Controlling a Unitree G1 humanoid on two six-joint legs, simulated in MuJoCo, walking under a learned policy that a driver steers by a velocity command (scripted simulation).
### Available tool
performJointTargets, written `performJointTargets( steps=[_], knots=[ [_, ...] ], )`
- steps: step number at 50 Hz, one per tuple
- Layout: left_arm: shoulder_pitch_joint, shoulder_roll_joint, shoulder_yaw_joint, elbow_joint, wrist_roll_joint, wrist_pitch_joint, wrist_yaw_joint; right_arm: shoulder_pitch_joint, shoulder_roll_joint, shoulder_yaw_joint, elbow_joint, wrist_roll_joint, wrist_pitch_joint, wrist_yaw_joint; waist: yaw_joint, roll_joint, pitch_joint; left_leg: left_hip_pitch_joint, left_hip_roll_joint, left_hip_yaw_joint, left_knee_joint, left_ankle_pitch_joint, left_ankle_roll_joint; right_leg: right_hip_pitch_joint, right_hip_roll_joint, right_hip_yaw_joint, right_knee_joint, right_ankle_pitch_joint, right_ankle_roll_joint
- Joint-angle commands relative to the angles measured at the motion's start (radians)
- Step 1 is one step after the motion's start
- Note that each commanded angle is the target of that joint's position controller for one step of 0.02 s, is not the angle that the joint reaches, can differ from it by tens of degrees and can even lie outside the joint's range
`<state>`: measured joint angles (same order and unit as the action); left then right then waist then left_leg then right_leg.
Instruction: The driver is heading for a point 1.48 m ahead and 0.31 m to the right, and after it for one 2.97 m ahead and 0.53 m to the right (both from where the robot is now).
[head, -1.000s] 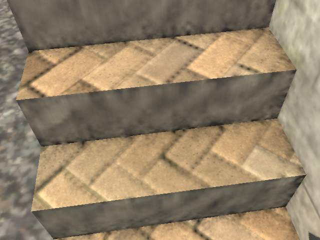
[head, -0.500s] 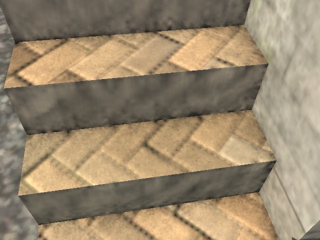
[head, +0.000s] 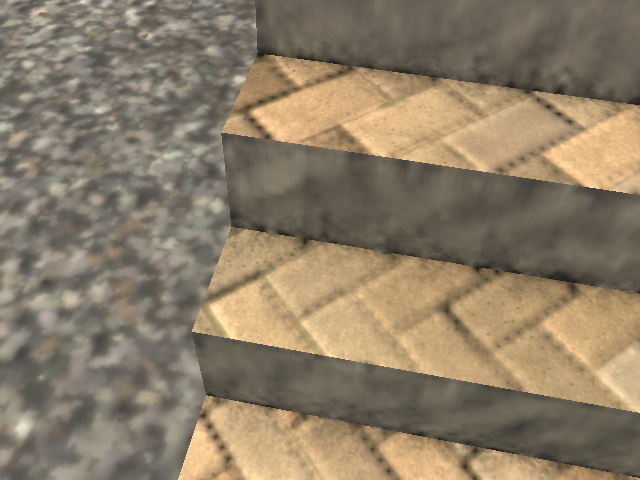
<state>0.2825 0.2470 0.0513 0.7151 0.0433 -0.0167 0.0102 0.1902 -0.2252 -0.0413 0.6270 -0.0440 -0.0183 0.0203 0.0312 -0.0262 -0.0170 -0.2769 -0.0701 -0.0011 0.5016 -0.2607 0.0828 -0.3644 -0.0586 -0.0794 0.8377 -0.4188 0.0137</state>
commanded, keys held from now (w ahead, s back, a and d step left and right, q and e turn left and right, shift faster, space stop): w+e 0.94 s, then w+q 0.06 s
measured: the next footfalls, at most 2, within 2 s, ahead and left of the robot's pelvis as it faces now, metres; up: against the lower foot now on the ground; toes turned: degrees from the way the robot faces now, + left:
right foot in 0.26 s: +0.07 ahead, -0.08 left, +0.00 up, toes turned -11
left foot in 0.92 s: +0.12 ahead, +0.06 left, +0.00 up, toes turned -23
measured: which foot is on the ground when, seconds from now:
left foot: down 0.00-0.70, up 0.72-0.90, down 0.92-1.00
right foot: up 0.00-0.24, down 0.26-0.92, up 0.94-1.00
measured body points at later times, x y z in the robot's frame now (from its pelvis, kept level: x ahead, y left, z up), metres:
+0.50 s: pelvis +0.04 +0.01 +0.00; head +0.05 +0.01 +0.45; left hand +0.23 +0.20 -0.10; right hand +0.19 -0.24 -0.09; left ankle +0.03 +0.09 -0.74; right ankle +0.05 -0.09 -0.74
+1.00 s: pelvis +0.07 +0.02 +0.00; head +0.10 +0.02 +0.45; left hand +0.34 +0.16 -0.09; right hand +0.12 -0.27 -0.08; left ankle +0.10 +0.09 -0.74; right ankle +0.00 -0.06 -0.67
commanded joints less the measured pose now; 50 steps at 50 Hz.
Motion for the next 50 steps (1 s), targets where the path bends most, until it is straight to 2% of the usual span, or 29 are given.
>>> performJointTargets(
  steps=[1, 4, 7, 8, 10, 12, 14, 15, 16, 17, 19, 23, 26, 27, 30, 33, 34, 35, 36, 38, 39, 41, 44, 45, 46, 47, 48, 49, 50],
  knots=[
    [-0.060, 0.056, -0.001, -0.094, 0.002, -0.028, -0.022, 0.065, -0.125, -0.036, -0.042, 0.011, -0.006, -0.023, -0.031, 0.094, -0.013, 0.225, 0.299, -0.355, -0.270, 0.180, 0.147, -0.338, -0.020, 0.085, 0.246, 0.071, 0.010],
    [0.025, 0.023, -0.015, -0.026, -0.007, -0.011, -0.018, -0.050, -0.040, 0.009, -0.060, 0.009, -0.045, -0.018, 0.039, 0.088, -0.095, 0.091, 0.212, -0.104, -0.182, 0.841, 0.074, -0.077, 0.002, 0.032, 0.232, 0.159, 0.028],
    [-0.046, 0.004, -0.033, -0.035, -0.035, -0.005, -0.015, -0.034, -0.060, 0.010, -0.045, 0.013, -0.056, -0.025, 0.000, 0.132, -0.085, 0.096, 0.190, -0.031, -0.163, 0.927, 0.014, 0.022, 0.031, 0.020, -0.013, 0.169, 0.009],
    [-0.020, -0.016, -0.042, -0.022, -0.038, 0.002, -0.006, -0.019, -0.056, 0.015, -0.038, 0.011, -0.055, -0.035, -0.006, 0.217, -0.119, 0.108, 0.212, -0.014, -0.139, 1.017, 0.030, 0.095, 0.058, -0.010, -0.017, 0.159, -0.005],
    [-0.045, 0.000, -0.040, -0.032, -0.041, -0.002, 0.011, 0.006, -0.053, 0.021, -0.024, 0.013, -0.051, -0.046, -0.025, 0.178, -0.114, 0.172, 0.248, -0.039, -0.089, 1.059, 0.060, 0.097, 0.073, 0.001, -0.144, 0.129, -0.036],
    [-0.021, -0.033, -0.049, -0.024, -0.036, -0.015, 0.018, -0.032, -0.058, 0.028, -0.022, 0.034, -0.049, -0.050, 0.010, 0.119, -0.098, 0.170, 0.258, -0.038, -0.027, 0.995, 0.057, 0.171, 0.083, 0.002, -0.346, 0.238, -0.071],
    [0.019, -0.012, -0.042, -0.008, -0.011, -0.030, 0.016, -0.061, -0.071, 0.025, -0.043, 0.045, -0.055, -0.046, 0.010, 0.051, -0.068, 0.097, 0.202, -0.022, 0.109, 0.751, 0.035, 0.241, 0.044, 0.097, -0.413, 0.398, -0.108],
    [0.043, 0.062, -0.021, -0.011, -0.011, -0.036, 0.017, -0.034, -0.042, 0.031, -0.075, 0.036, -0.053, -0.038, -0.040, -0.128, -0.080, -0.051, 0.128, 0.008, 0.197, 0.475, -0.013, 0.332, -0.078, 0.283, -0.395, 0.640, -0.162],
    [-0.006, 0.074, -0.015, -0.035, -0.026, -0.035, 0.017, 0.002, -0.007, 0.048, -0.061, 0.024, -0.039, -0.034, -0.054, -0.235, -0.088, -0.094, 0.069, 0.037, 0.230, 0.033, -0.068, 0.270, -0.209, 0.486, -0.506, 0.542, -0.271],
    [-0.082, 0.037, -0.027, -0.060, -0.033, -0.032, 0.011, -0.011, -0.027, 0.047, -0.051, 0.016, -0.028, -0.034, -0.069, -0.187, -0.029, -0.064, 0.077, 0.007, 0.162, -0.173, -0.075, 0.157, -0.227, 0.520, -0.585, 0.405, -0.277],
    [-0.210, 0.010, -0.031, -0.098, -0.039, -0.021, 0.005, -0.031, -0.007, 0.053, -0.043, 0.005, -0.024, -0.030, -0.106, -0.109, 0.022, 0.063, 0.070, 0.029, -0.023, -0.084, -0.070, 0.048, -0.120, 0.400, -0.568, 0.331, -0.186],
    [-0.182, 0.022, -0.010, -0.124, -0.042, -0.031, 0.000, -0.076, -0.045, 0.041, -0.063, -0.003, -0.039, -0.039, -0.062, 0.010, -0.034, 0.086, 0.125, 0.031, -0.060, 0.010, -0.090, 0.067, -0.002, 0.300, -0.459, 0.257, -0.111],
    [-0.175, -0.055, -0.018, -0.165, -0.040, -0.029, 0.000, -0.101, -0.076, 0.026, -0.077, -0.008, -0.054, -0.043, -0.040, 0.190, -0.025, 0.078, 0.228, -0.081, -0.208, -0.005, -0.024, 0.019, 0.083, 0.181, -0.247, 0.236, -0.078],
    [-0.145, -0.052, -0.016, -0.169, -0.032, -0.023, 0.002, -0.129, -0.085, 0.021, -0.083, -0.010, -0.051, -0.047, -0.017, 0.221, -0.028, 0.096, 0.283, -0.116, -0.230, 0.018, 0.016, -0.017, 0.102, 0.137, -0.190, 0.166, -0.064],
    [-0.115, -0.036, -0.007, -0.172, -0.007, -0.010, 0.000, -0.159, -0.080, 0.021, -0.096, 0.010, -0.043, -0.057, 0.001, 0.106, -0.050, 0.043, 0.345, -0.069, -0.170, 0.239, 0.081, 0.045, 0.080, 0.103, -0.113, 0.065, -0.073],
    [-0.094, -0.018, 0.003, -0.171, 0.001, -0.020, 0.005, -0.122, -0.095, 0.014, -0.084, 0.031, -0.049, -0.056, -0.008, 0.024, -0.076, 0.096, 0.251, 0.098, 0.111, 0.597, 0.017, 0.106, 0.083, 0.154, -0.282, 0.331, -0.105],
    [-0.084, 0.064, 0.029, -0.168, -0.004, -0.023, 0.013, -0.122, -0.086, 0.020, -0.119, 0.043, -0.051, -0.057, -0.030, -0.119, -0.126, -0.004, 0.170, 0.161, 0.248, 0.449, -0.049, 0.205, 0.007, 0.309, -0.289, 0.604, -0.153],
    [-0.047, 0.106, 0.044, -0.174, -0.014, -0.019, 0.019, -0.160, -0.068, 0.028, -0.150, 0.035, -0.048, -0.046, 0.000, -0.198, -0.164, -0.151, 0.070, 0.155, 0.353, 0.036, -0.105, 0.287, -0.103, 0.525, -0.404, 0.686, -0.236],
    [-0.038, 0.103, 0.042, -0.179, -0.005, -0.013, 0.021, -0.177, -0.055, 0.033, -0.165, 0.028, -0.042, -0.033, 0.006, -0.196, -0.138, -0.261, 0.029, 0.062, 0.416, -0.315, -0.114, 0.318, -0.163, 0.639, -0.499, 0.676, -0.298],
    [-0.108, 0.092, 0.040, -0.186, 0.004, 0.005, 0.026, -0.132, -0.049, 0.037, -0.151, 0.012, -0.034, -0.021, -0.040, -0.059, -0.082, -0.277, 0.064, -0.003, 0.384, -0.343, -0.103, 0.290, -0.135, 0.548, -0.509, 0.604, -0.294],
    [-0.158, 0.079, 0.039, -0.195, 0.000, 0.013, 0.029, -0.124, -0.041, 0.039, -0.150, 0.008, -0.036, -0.024, -0.064, -0.045, -0.048, -0.225, 0.057, 0.024, 0.319, -0.299, -0.097, 0.229, -0.084, 0.472, -0.501, 0.631, -0.257],
    [-0.205, 0.066, 0.045, -0.191, -0.003, 0.015, 0.029, -0.050, -0.034, 0.037, -0.121, 0.008, -0.029, -0.041, -0.079, -0.123, -0.094, -0.061, 0.009, 0.087, 0.256, -0.184, -0.089, 0.167, -0.007, 0.357, -0.461, 0.805, -0.216],
    [-0.193, 0.051, 0.051, -0.181, -0.029, 0.014, 0.023, -0.010, -0.016, 0.036, -0.106, 0.019, -0.033, -0.066, -0.091, -0.065, -0.117, 0.080, -0.006, 0.104, -0.043, 0.028, -0.080, 0.148, 0.014, 0.366, -0.374, 0.733, -0.164],
    [-0.200, 0.030, 0.049, -0.194, -0.040, 0.012, 0.022, 0.001, -0.017, 0.030, -0.100, 0.008, -0.036, -0.072, -0.091, -0.033, -0.115, 0.180, 0.026, 0.072, -0.118, 0.098, -0.074, 0.071, 0.036, 0.354, -0.312, 0.643, -0.135],
    [-0.244, -0.007, 0.041, -0.222, -0.048, 0.006, 0.017, 0.067, -0.055, 0.018, -0.083, -0.013, -0.038, -0.084, -0.124, 0.079, -0.118, 0.338, 0.144, -0.046, -0.181, 0.113, -0.052, -0.111, 0.081, 0.314, -0.148, 0.391, -0.096],
    [-0.224, -0.043, 0.031, -0.270, -0.037, 0.015, 0.024, 0.067, -0.214, -0.024, -0.085, -0.050, -0.032, -0.094, -0.111, 0.419, -0.107, 0.359, 0.452, -0.404, -0.323, 0.040, 0.052, -0.370, 0.239, 0.150, 0.116, -0.152, -0.042],
    [-0.109, 0.011, 0.040, -0.238, 0.009, 0.025, 0.032, 0.003, -0.186, -0.034, -0.119, -0.049, -0.033, -0.094, -0.048, 0.291, -0.126, 0.241, 0.548, -0.562, -0.324, -0.039, 0.171, -0.338, 0.121, 0.164, 0.425, -0.140, -0.018],
    [-0.139, 0.035, 0.044, -0.216, 0.025, 0.020, 0.026, -0.030, -0.082, -0.002, -0.117, -0.042, -0.048, -0.089, -0.037, 0.043, -0.069, 0.186, 0.495, -0.489, -0.305, -0.131, 0.190, -0.351, 0.096, 0.231, 0.463, -0.053, -0.010],
    [-0.129, 0.021, 0.040, -0.194, 0.025, 0.016, 0.019, -0.042, -0.060, 0.004, -0.094, -0.031, -0.058, -0.079, -0.013, -0.009, -0.025, 0.125, 0.440, -0.369, -0.309, -0.103, 0.171, -0.330, 0.093, 0.237, 0.495, 0.023, 0.000]
  ],
)
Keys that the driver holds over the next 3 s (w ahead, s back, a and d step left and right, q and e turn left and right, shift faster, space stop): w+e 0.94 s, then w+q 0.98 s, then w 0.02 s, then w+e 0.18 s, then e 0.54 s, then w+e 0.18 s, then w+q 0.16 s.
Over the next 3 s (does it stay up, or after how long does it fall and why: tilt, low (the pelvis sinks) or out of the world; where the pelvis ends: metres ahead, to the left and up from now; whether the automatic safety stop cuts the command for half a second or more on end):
stays up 0.07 -0.01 0.01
